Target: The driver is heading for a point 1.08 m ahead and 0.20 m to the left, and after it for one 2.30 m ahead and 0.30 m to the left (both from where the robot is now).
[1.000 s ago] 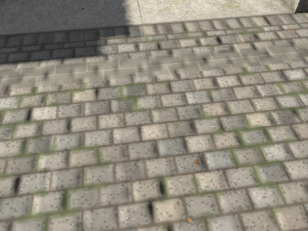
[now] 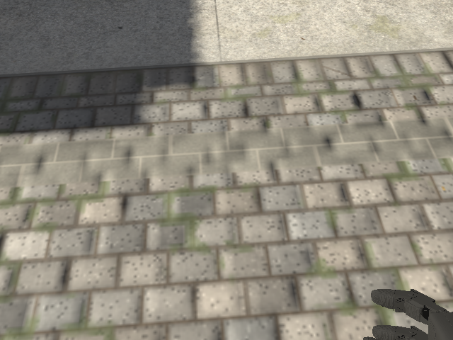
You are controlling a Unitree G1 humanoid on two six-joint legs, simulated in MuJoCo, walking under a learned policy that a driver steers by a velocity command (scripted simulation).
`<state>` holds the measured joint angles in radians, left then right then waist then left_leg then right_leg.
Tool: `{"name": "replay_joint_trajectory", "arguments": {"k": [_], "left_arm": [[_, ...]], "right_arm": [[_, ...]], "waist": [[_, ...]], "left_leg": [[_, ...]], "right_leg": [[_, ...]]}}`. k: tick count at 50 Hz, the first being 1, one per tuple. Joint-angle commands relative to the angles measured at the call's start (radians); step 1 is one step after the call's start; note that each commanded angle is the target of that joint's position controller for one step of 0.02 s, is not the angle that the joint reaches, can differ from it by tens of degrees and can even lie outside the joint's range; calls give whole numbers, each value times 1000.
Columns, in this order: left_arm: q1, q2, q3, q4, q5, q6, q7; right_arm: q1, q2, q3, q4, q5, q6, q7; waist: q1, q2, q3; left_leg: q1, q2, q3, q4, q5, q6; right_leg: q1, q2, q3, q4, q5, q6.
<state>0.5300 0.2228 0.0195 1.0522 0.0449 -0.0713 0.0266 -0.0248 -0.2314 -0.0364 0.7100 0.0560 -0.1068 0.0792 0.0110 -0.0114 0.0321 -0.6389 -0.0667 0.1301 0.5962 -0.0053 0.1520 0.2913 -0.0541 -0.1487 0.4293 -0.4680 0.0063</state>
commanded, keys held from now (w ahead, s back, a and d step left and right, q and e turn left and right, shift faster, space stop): w+q+shift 0.50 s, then w+shift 0.16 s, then w+e+shift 0.34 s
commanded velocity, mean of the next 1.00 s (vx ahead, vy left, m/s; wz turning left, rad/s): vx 0.99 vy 0.00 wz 0.42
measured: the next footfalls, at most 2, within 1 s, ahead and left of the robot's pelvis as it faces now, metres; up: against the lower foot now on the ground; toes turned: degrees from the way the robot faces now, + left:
right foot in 0.42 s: +0.65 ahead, -0.08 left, +0.00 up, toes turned +27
left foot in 0.90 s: +0.86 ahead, +0.40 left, +0.00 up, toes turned +29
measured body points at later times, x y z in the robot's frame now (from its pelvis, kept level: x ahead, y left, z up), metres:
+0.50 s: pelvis +0.46 +0.00 +0.02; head +0.48 +0.01 +0.47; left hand +0.58 +0.31 -0.03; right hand +0.60 -0.25 -0.10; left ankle +0.24 +0.05 -0.59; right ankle +0.61 -0.10 -0.69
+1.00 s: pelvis +0.81 +0.23 +0.03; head +0.83 +0.25 +0.48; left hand +0.70 +0.47 -0.11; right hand +1.09 +0.09 -0.05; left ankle +0.83 +0.38 -0.69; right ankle +0.73 +0.00 -0.57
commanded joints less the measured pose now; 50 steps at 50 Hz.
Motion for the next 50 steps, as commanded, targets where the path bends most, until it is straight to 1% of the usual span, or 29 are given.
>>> {"name": "replay_joint_trajectory", "arguments": {"k": [1, 2, 3, 4, 5, 8, 12, 14, 18, 20, 21, 22, 23, 24, 25, 26, 27, 28, 30, 34, 36, 40, 42, 44, 45, 46, 47, 48, 50], "left_arm": [[44, -18, -17, -148, -35, -66, -32], [-84, 120, 11, -189, -71, -121, -43], [-209, 143, 14, -252, -99, -137, -41], [-302, 126, 7, -290, -83, -147, -32], [-314, 115, 14, -295, -63, -142, -27], [-257, 96, 17, -317, -42, -101, -30], [-513, 94, 4, -427, -11, -101, -21], [-582, 81, 5, -465, -27, -100, -23], [-633, 160, 44, -524, -81, -95, -15], [-463, 224, 84, -500, -89, -107, -13], [-228, 246, 98, -467, -89, -103, -8], [-47, 317, 109, -440, -52, -91, -5], [-34, 334, 113, -403, -48, -86, -32], [-115, 218, 93, -437, -47, -72, -25], [-147, 177, 81, -424, -46, -57, -19], [-158, 175, 79, -399, -30, -49, -22], [-187, 158, 72, -378, -18, -51, -26], [-215, 123, 62, -358, -19, -55, -33], [-227, 87, 54, -323, -46, -60, -48], [-193, 155, 70, -283, -48, -70, -46], [-171, 169, 66, -268, -66, -66, -41], [-64, 229, 68, -241, -80, -50, -29], [-40, 257, 65, -227, -71, -34, -25], [-40, 276, 60, -211, -51, -19, -21], [-47, 210, 36, -245, -26, -26, -19], [107, 7, -10, -280, -63, -51, -23], [27, 89, 9, -287, -119, -64, -17], [-110, 129, 26, -323, -141, -59, -9], [-200, 117, 32, -334, -90, -38, -7]], "right_arm": [[503, -288, -104, 83, -18, 19, -19], [525, -186, -87, 109, -43, 16, -31], [500, -158, -77, 107, -58, 5, -34], [435, -134, -65, 100, -61, -10, -23], [363, -110, -54, 86, -62, -19, -21], [289, -98, -41, 65, -38, -7, -39], [331, -138, -48, 45, -28, -10, -85], [390, -163, -60, 49, -22, -6, -86], [454, -148, -66, 56, 2, 5, -94], [444, -146, -67, 49, -17, 22, -92], [394, -124, -54, 17, -46, 29, -83], [511, 0, -22, -10, -43, 25, -77], [567, -6, 7, -55, 17, 17, -76], [465, -91, -9, -44, 30, 29, -88], [350, -134, -18, -62, 3, 34, -87], [263, -123, -18, -84, -31, 34, -82], [248, -101, -20, -102, -36, 35, -73], [259, -79, -20, -103, -21, 45, -65], [276, -39, -11, -105, 0, 61, -59], [175, -54, -3, -137, -29, 53, -54], [80, -67, 4, -166, -46, 35, -39], [-79, -81, 4, -216, -33, -6, -8], [-35, -136, -22, -219, -28, -17, -10], [257, -224, -72, -164, -21, -7, -36], [482, -296, -96, -119, -37, 9, -61], [524, -391, -103, -94, -78, 2, -57], [554, -298, -84, -73, -72, -2, -49], [500, -229, -66, -49, -54, -8, -49], [379, -142, -47, -16, -69, -11, -46]], "waist": [[-117, 329, -454], [-175, 226, -435], [-156, 164, -288], [-103, -37, -175], [-41, -101, -123], [64, -31, 4], [-2, 15, 117], [-57, 37, 83], [-75, 103, 41], [31, 121, -76], [154, 136, -248], [127, -143, -458], [78, -515, -543], [114, -356, -347], [129, -179, -204], [118, -16, -117], [71, -19, -72], [34, -40, -39], [-8, -66, -1], [-29, -3, 89], [-19, 8, 116], [39, -2, 144], [-5, -81, 73], [-191, -168, -128], [-279, -91, -296], [-144, 277, -530], [-174, 279, -501], [-173, 224, -277], [-96, 93, -98]], "left_leg": [[1212, 357, -933, -186, -689, 325], [1195, 316, -1042, -332, -751, 252], [1071, 297, -910, -340, -599, 212], [861, 258, -813, -365, -432, 192], [687, 219, -715, -367, -335, 185], [389, 148, -611, -423, -315, 198], [85, 47, -457, -448, -193, 149], [37, 36, -447, -418, -213, 99], [330, 87, -575, -270, -239, 50], [450, 80, -562, -28, 68, 8], [366, 57, -514, 235, 133, -29], [74, -37, -402, 632, -226, -74], [-170, 2, -339, 864, -513, -76], [-274, 73, -307, 937, -423, -79], [-291, 103, -260, 935, -370, -79], [-239, 139, -240, 886, -336, -72], [-182, 171, -254, 826, -305, -65], [-134, 192, -263, 791, -314, -61], [-129, 204, -268, 729, -335, -58], [-234, 190, -299, 525, -127, -77], [-172, 209, -193, 344, 10, -79], [31, 141, -137, 78, 73, -101], [153, 83, -120, 3, -22, -90], [586, 36, -84, 17, -114, -59], [958, 236, -298, 90, -226, -33], [1186, 478, -838, -117, -686, 78], [1109, 482, -1012, -320, -841, 68], [985, 465, -862, -328, -739, 37], [676, 401, -552, -319, -415, 4]], "right_leg": [[-942, 108, 176, 1128, 103, -9], [-1035, 72, 332, 1142, 116, -82], [-1078, 34, 326, 1123, 119, -107], [-1048, 8, 317, 1041, 141, -117], [-987, -25, 314, 960, 161, -112], [-933, -65, 286, 818, 113, -49], [-770, -27, 193, 371, 476, 33], [-607, 32, 165, 214, 666, 48], [-616, 48, 251, 42, 579, 54], [-471, 61, 227, 46, 440, 8], [-193, -21, 263, 144, 360, -36], [196, -280, 667, 96, 21, -173], [298, -437, 1160, -116, -413, -242], [170, -380, 1054, -157, -453, -195], [29, -337, 843, -143, -250, -157], [-130, -287, 690, -144, -21, -147], [-250, -252, 601, -157, 97, -155], [-335, -217, 523, -180, 137, -153], [-407, -199, 431, -224, 170, -165], [-427, -214, 312, -301, 319, -203], [-459, -176, 249, -349, 352, -188], [-414, -192, 215, -380, 456, -179], [-301, -210, 215, -248, 791, -152], [-400, -165, 169, 148, 1068, -109], [-681, -115, 177, 511, 784, -69], [-938, 42, 271, 875, -3, -47], [-1031, 22, 334, 1016, 10, -59], [-1158, -12, 295, 1066, 72, -56], [-1094, -98, 264, 980, 193, -60]]}}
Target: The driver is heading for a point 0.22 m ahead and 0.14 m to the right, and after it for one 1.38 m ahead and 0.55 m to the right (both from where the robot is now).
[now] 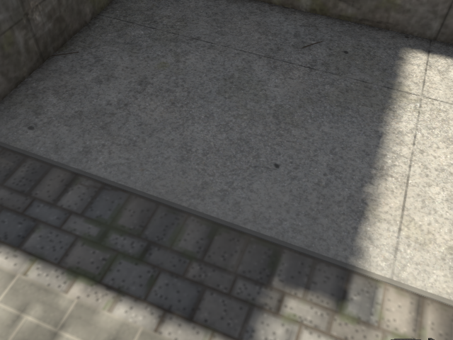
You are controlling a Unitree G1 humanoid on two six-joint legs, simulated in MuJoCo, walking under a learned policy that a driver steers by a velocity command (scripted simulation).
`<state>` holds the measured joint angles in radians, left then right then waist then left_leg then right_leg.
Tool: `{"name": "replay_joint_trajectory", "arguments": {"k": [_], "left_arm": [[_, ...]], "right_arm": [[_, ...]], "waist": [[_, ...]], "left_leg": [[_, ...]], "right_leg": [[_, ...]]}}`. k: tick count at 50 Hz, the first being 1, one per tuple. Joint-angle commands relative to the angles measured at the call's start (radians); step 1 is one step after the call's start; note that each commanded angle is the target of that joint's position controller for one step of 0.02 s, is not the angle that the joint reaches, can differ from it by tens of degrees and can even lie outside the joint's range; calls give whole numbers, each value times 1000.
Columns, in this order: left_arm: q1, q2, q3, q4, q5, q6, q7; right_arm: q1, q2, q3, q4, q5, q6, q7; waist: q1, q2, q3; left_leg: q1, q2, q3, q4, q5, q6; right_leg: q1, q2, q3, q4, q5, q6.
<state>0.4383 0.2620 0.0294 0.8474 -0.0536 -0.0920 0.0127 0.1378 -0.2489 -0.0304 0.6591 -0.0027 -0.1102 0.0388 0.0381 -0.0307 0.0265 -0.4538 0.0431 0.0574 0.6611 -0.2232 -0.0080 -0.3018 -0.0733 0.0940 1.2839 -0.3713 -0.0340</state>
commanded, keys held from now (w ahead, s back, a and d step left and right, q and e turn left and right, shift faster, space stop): w+e+shift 0.72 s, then w+shift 0.06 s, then w+q+shift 0.22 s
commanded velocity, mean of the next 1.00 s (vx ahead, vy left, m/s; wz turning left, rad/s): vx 1.00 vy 0.00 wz -0.71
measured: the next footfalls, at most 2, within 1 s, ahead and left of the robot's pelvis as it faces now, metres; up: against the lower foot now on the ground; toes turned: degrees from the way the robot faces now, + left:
right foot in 0.36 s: +0.49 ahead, -0.15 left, +0.00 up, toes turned -22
left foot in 0.80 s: +0.93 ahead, -0.20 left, +0.00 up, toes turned -51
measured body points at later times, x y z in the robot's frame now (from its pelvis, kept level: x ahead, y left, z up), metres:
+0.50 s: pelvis +0.41 -0.09 -0.01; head +0.43 -0.11 +0.44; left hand +0.56 +0.15 -0.12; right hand +0.52 -0.39 -0.07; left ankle +0.41 +0.12 -0.60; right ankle +0.46 -0.13 -0.72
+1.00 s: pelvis +0.82 -0.24 +0.02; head +0.82 -0.27 +0.47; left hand +1.13 -0.21 -0.05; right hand +0.63 -0.45 -0.11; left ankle +0.91 -0.17 -0.72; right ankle +0.72 -0.31 -0.64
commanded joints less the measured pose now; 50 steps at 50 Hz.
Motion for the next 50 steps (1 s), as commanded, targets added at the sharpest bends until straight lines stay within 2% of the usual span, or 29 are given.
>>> {"name": "replay_joint_trajectory", "arguments": {"k": [1, 3, 5, 8, 12, 15, 17, 18, 19, 20, 21, 22, 23, 24, 26, 30, 32, 36, 38, 39, 40, 41, 42, 43, 44, 45, 46, 48, 50], "left_arm": [[-62, 55, 26, -126, 6, 5, -6], [-66, 17, 27, -133, -6, 53, -20], [-121, 12, 27, -160, 10, 77, -21], [-183, 31, 27, -191, 24, 77, -35], [-324, 67, 28, -232, 26, 61, -77], [-249, 146, 61, -238, 4, 64, -84], [81, 265, 122, -173, -4, 90, -72], [240, 311, 150, -119, -9, 100, -50], [140, 351, 141, -113, 8, 99, -53], [42, 292, 98, -191, 47, 56, -67], [42, 199, 88, -214, 45, 32, -73], [29, 178, 80, -199, 50, 10, -82], [-35, 179, 79, -210, 49, -6, -84], [-103, 188, 81, -230, 54, -11, -74], [-140, 170, 72, -244, 44, -9, -48], [-70, 130, 61, -214, 21, 4, 1], [-52, 141, 67, -198, 18, 19, 6], [-29, 129, 76, -166, 2, 26, 10], [-34, 128, 82, -152, 12, 34, 18], [-48, 130, 83, -153, 27, 39, 13], [-92, 129, 72, -168, 58, 38, -3], [-112, 45, 40, -197, 87, 31, -13], [128, -40, 16, -196, -5, 18, -18], [59, 53, 11, -175, -19, 15, -10], [-108, 93, 14, -203, 0, 9, -18], [-254, 92, 11, -236, 36, -7, -18], [-320, 87, 13, -267, 63, -23, -16], [-324, 63, 9, -278, 62, -33, -24], [-337, 50, 0, -291, 65, -38, -25]], "right_arm": [[168, -82, -46, 45, -27, -12, -7], [92, -44, -45, 66, -8, -16, -8], [61, -70, -54, 77, -5, -21, -17], [48, -109, -62, 82, -19, -21, -38], [90, -203, -79, 90, -7, -14, -51], [96, -302, -101, 79, 9, 20, -51], [44, -324, -108, 55, 25, 39, -46], [8, -260, -89, 59, 31, 27, -40], [67, -32, -27, 8, 2, -18, -28], [157, -23, -1, -78, 28, -67, -20], [-2, -156, -24, -90, 50, -89, -18], [-76, -160, -31, -104, 57, -86, -25], [-47, -136, -25, -91, 33, -75, -35], [-14, -134, -29, -78, 12, -58, -38], [1, -144, -40, -65, 2, -27, -42], [-226, -72, -21, -138, -20, -19, -47], [-295, -43, -18, -167, -10, -23, -36], [-313, -110, -55, -190, 36, -41, -22], [-250, -154, -76, -174, 46, -51, -21], [-122, -191, -99, -143, 44, -56, -24], [77, -220, -111, -105, 42, -50, -30], [324, -250, -105, -59, 28, -36, -39], [360, -307, -114, 7, -2, -38, -11], [310, -179, -87, -19, 8, -32, -2], [283, -119, -73, -9, 8, -19, -9], [280, -140, -74, 5, 1, -12, -4], [253, -150, -74, 12, 2, -15, 1], [235, -100, -52, 23, 9, -15, 2], [245, -106, -49, 38, 31, -10, -6]], "waist": [[-63, 171, -82], [-16, 171, -11], [0, 123, 64], [17, 76, 109], [-22, -4, 143], [46, 88, 41], [221, 153, -123], [295, 58, -139], [106, -379, -32], [-11, -397, -272], [58, -156, -193], [20, 42, -69], [-40, 111, -53], [-78, 114, -23], [-100, 98, 8], [-3, 58, 76], [41, 5, 63], [57, -72, 28], [18, -112, 8], [-51, -122, -68], [-161, -143, -194], [-241, -19, -361], [-82, 630, -446], [-133, 449, -295], [-157, 256, -169], [-157, 53, -74], [-127, 32, -46], [-69, 94, -26], [-42, 98, 0]], "left_leg": [[394, 276, -385, -398, -129, 164], [288, 264, -222, -460, -32, 151], [238, 265, -100, -505, 75, 143], [236, 211, 72, -541, 149, 134], [354, 188, 215, -556, 278, 89], [530, 207, 241, -332, 1054, 73], [425, 222, 204, 118, 1273, 83], [214, 119, 189, 529, 832, 38], [-170, -128, 82, 1002, -339, -6], [-381, -148, -186, 1079, -365, 33], [-389, -87, -223, 970, -238, 84], [-371, -59, -202, 852, -166, 100], [-302, -18, -222, 766, -120, 89], [-229, 5, -238, 701, -91, 66], [-154, 31, -229, 562, -75, 23], [-110, -4, -153, 160, 181, -51], [-31, -50, -114, -12, 299, -64], [65, -73, -169, -174, 325, -66], [71, -53, -152, -191, 274, -42], [184, -63, -121, -187, 242, -11], [403, -29, -109, -129, 201, 28], [742, 86, -290, -35, -29, 74], [945, 329, -994, -346, -461, 298], [870, 294, -1082, -420, -670, 277], [749, 247, -899, -406, -559, 257], [590, 184, -774, -419, -352, 236], [509, 150, -709, -410, -223, 245], [411, 79, -618, -438, -99, 251], [341, 93, -604, -456, -57, 282]], "right_leg": [[-430, -109, 36, 102, 132, -19], [-403, -139, 30, 55, 107, -18], [-453, -148, 21, 20, 160, -8], [-473, -124, -20, -126, 361, -3], [-384, -73, -156, -412, 529, -56], [-199, 60, -295, -449, 388, -103], [219, 126, -282, -442, 225, -166], [470, 115, -174, -544, 251, -209], [546, 42, 161, -639, 311, -309], [652, -154, 760, -928, -167, -463], [554, -173, 823, -1075, -333, -379], [390, -157, 781, -1103, -347, -326], [262, -143, 733, -1067, -285, -318], [131, -95, 652, -1037, -197, -315], [11, -23, 492, -1064, -77, -302], [-80, 73, 299, -1059, 158, -263], [-97, 100, 265, -1036, 163, -218], [30, 68, 359, -952, 104, -177], [176, 21, 366, -869, 314, -162], [232, 31, 334, -742, 550, -140], [194, 43, 274, -531, 701, -112], [-19, 82, 215, -165, 494, -96], [-383, 225, 122, 171, -130, -25], [-503, 131, 121, 207, -85, -43], [-520, 104, 86, 199, -43, -53], [-479, 84, 48, 125, -18, -59], [-455, 60, 48, 18, 1, -59], [-373, 32, 41, -143, 12, -45], [-346, 21, 33, -302, -28, -16]]}}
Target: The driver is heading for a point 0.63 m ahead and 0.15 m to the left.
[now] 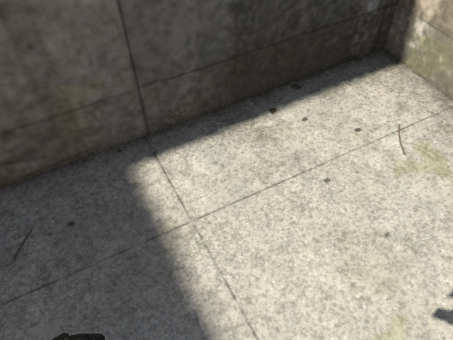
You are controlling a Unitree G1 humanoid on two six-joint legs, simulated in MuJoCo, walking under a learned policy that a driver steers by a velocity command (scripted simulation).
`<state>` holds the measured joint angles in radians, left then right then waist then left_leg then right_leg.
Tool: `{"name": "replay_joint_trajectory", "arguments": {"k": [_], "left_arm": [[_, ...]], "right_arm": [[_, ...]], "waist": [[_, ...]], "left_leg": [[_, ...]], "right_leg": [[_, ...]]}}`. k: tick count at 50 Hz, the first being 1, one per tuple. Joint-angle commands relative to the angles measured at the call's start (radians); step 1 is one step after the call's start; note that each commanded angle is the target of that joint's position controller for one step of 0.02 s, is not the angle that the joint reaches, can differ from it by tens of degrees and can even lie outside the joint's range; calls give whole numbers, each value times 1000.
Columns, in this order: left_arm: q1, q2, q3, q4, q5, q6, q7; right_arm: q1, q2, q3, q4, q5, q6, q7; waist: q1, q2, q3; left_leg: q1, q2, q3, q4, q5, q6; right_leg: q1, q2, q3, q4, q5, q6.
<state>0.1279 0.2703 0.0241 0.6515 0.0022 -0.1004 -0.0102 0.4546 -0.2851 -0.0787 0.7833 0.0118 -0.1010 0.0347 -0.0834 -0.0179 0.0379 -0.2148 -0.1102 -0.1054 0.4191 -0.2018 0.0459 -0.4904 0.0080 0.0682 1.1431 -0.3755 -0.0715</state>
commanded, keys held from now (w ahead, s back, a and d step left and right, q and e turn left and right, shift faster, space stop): w+q+shift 0.54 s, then shift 0.46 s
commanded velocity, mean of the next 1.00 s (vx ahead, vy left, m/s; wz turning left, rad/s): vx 0.74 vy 0.00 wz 0.57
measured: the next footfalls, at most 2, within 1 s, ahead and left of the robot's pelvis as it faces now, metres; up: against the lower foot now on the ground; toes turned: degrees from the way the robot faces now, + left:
right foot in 0.22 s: +0.36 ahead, -0.15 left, +0.00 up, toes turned +13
left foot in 0.64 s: +0.68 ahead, +0.26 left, +0.00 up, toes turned +35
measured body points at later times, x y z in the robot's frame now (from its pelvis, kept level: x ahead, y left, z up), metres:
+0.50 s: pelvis +0.40 +0.01 -0.01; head +0.40 +0.03 +0.44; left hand +0.26 +0.29 -0.13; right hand +0.71 -0.15 -0.06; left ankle +0.50 +0.19 -0.65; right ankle +0.32 -0.16 -0.74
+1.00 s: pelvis +0.67 +0.16 +0.00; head +0.70 +0.19 +0.45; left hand +0.65 +0.47 -0.10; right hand +0.95 +0.02 -0.10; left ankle +0.65 +0.23 -0.74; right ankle +0.89 +0.10 -0.69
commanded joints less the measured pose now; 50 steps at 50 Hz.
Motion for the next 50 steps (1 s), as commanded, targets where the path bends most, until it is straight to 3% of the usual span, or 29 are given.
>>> {"name": "replay_joint_trajectory", "arguments": {"k": [1, 4, 7, 9, 10, 11, 12, 13, 14, 15, 16, 17, 19, 23, 26, 28, 30, 31, 32, 33, 34, 35, 36, 37, 39, 42, 45, 47, 50], "left_arm": [[-62, 33, -2, -112, 12, -37, -7], [-148, 33, -7, -127, 4, -55, -23], [-165, 73, 17, -129, -13, -52, -15], [-112, 111, 46, -123, -21, -50, 1], [-4, 144, 67, -108, -21, -51, 11], [229, 211, 91, -80, -15, -43, 27], [340, 279, 100, -44, 5, -28, 16], [295, 215, 91, -42, -3, -23, 10], [267, 147, 76, -31, -13, -20, 13], [247, 114, 66, -11, -3, -12, 15], [209, 84, 59, 3, 15, -7, 12], [170, 57, 53, 16, 24, -7, 9], [117, 34, 52, 34, 6, -13, 2], [53, 106, 70, 52, 3, -28, 15], [111, 171, 82, 79, -2, -30, 20], [155, 226, 88, 94, -2, -22, 18], [207, 286, 96, 103, -14, 2, 27], [203, 296, 95, 100, -17, 10, 28], [191, 275, 84, 95, -27, 4, 25], [329, 102, 36, 80, 32, -11, 8], [428, 154, 14, 63, 2, -36, -4], [232, 252, 39, 52, -25, -37, 0], [179, 207, 29, 13, -41, -29, 14], [165, 189, 22, 31, -24, -14, 32], [238, 196, 26, 47, 5, 38, 39], [225, 134, 12, 39, 10, 71, 55], [179, 108, 8, 30, 18, 73, 60], [116, 74, -5, 20, 11, 67, 50], [48, 92, -3, 19, 19, 56, 31]], "right_arm": [[-74, -92, -5, -85, 25, -17, -11], [-88, -142, -21, -95, 32, -4, -31], [-23, -124, -16, -77, 43, 8, -35], [1, -113, -11, -66, 43, 14, -33], [-18, -106, -8, -73, 35, 13, -29], [-58, -62, 10, -108, 12, 11, -27], [66, 42, 46, -144, 59, -1, -34], [42, -16, 41, -134, 83, 8, -50], [-61, -53, 32, -138, 63, 16, -53], [-106, -57, 28, -137, 39, 24, -49], [-151, -46, 24, -148, 24, 30, -42], [-169, -22, 24, -161, 27, 43, -32], [-196, 9, 31, -187, 42, 70, -18], [-266, -15, 38, -225, 20, 74, 5], [-397, -36, 39, -248, 13, 61, 32], [-432, -56, 32, -264, 11, 53, 45], [-338, -119, 4, -254, 6, 48, 49], [-151, -176, -27, -210, 5, 54, 42], [-3, -219, -52, -168, 2, 69, 21], [-52, -292, -39, -160, -15, 77, -5], [-68, -292, -30, -243, -46, 59, -7], [-63, -250, -28, -236, -38, 55, -1], [-132, -251, -24, -212, -23, 35, 2], [-206, -212, -14, -208, -12, 24, 1], [-262, -184, -2, -207, -41, 2, 6], [-318, -147, 11, -157, -31, -2, 0], [-364, -152, 10, -134, -29, 14, -14], [-362, -135, 15, -120, -29, 31, -17], [-362, -135, 19, -100, -39, 42, -9]], "waist": [[80, 76, 9], [66, 74, 34], [62, 92, 29], [107, 92, -4], [173, 80, -74], [285, 0, -238], [226, -330, -404], [222, -311, -291], [232, -202, -139], [208, -91, -75], [177, -53, -19], [139, -66, 23], [95, -78, 52], [56, -20, 85], [105, 58, 117], [102, 28, 107], [28, -50, 15], [-68, -73, -93], [-155, -27, -152], [4, 339, -216], [11, 270, -592], [-81, 54, -560], [-10, 22, -339], [36, -56, -214], [101, -22, -180], [139, 1, -147], [138, 43, -152], [111, 47, -152], [88, 75, -146]], "left_leg": [[49, 256, -429, -232, -79, 234], [-160, 227, -347, -255, -65, 196], [-192, 222, -335, -224, -56, 152], [-146, 190, -313, -90, 78, 110], [-176, 151, -267, 93, 183, 76], [-325, 107, -186, 426, 118, 37], [-583, 41, -81, 779, -317, 5], [-727, 125, -47, 949, -264, 3], [-783, 159, -18, 1005, -191, 4], [-751, 197, 0, 998, -143, 4], [-712, 223, 1, 960, -115, 7], [-679, 251, -7, 940, -102, 11], [-661, 293, -8, 898, -102, 5], [-626, 297, 22, 723, 138, -19], [-487, 240, 140, 455, 323, 17], [-359, 155, 219, 340, 309, 53], [-192, 38, 275, 290, 202, 89], [38, 12, 249, 260, 219, 124], [320, 45, 163, 173, 359, 155], [623, 280, -130, 320, 867, 213], [795, 520, -620, 182, 697, 436], [646, 443, -559, 52, 623, 358], [460, 421, -455, -1, 590, 318], [277, 388, -373, -22, 613, 286], [52, 372, -262, -70, 757, 281], [-87, 338, -114, -128, 811, 264], [-80, 271, 9, -128, 765, 220], [-68, 228, 69, -120, 621, 190], [-59, 256, 33, -104, 447, 179]], "right_leg": [[-130, -60, 47, -249, 6, 34], [116, -16, 13, -465, 293, 66], [304, 3, 15, -561, 373, 86], [410, 21, -2, -627, 280, 69], [550, -16, 19, -626, 261, 48], [821, -190, 189, -621, 93, -18], [1040, -435, 718, -789, -334, -165], [941, -448, 851, -856, -492, -166], [830, -411, 688, -863, -359, -141], [722, -377, 526, -863, -177, -124], [612, -332, 408, -883, -48, -112], [522, -303, 305, -907, 34, -96], [431, -296, 166, -946, 158, -81], [351, -257, -90, -1014, 339, -55], [364, -213, -236, -1054, 418, -12], [426, -219, -273, -983, 824, 2], [518, -243, -268, -730, 1337, 9], [479, -248, -253, -509, 1400, 15], [309, -205, -257, -243, 1197, 50], [-26, -46, -229, 222, -224, 100], [-150, 19, 9, 477, -343, 103], [-105, -22, 55, 425, -194, 96], [-149, -58, 29, 308, -116, 99], [-142, -100, 9, 249, -76, 116], [-5, -133, 20, 206, -38, 127], [60, -141, 8, 25, -19, 154], [62, -135, -16, -176, 145, 171], [108, -114, -40, -333, 272, 171], [167, -95, -27, -462, 388, 149]]}}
